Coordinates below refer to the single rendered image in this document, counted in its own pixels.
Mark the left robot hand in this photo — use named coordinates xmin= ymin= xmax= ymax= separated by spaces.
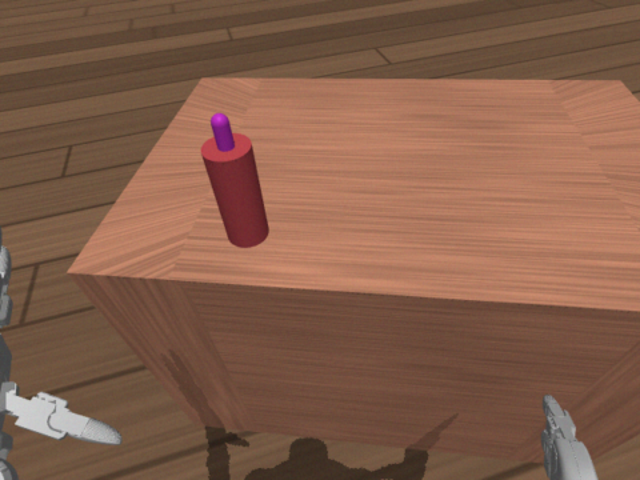
xmin=0 ymin=226 xmax=122 ymax=445

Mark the right robot hand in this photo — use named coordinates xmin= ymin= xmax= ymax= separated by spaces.
xmin=541 ymin=394 xmax=598 ymax=480

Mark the bottle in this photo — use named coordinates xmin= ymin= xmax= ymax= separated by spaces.
xmin=201 ymin=113 xmax=269 ymax=248

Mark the left robot arm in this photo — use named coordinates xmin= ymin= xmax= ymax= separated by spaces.
xmin=0 ymin=431 xmax=19 ymax=480

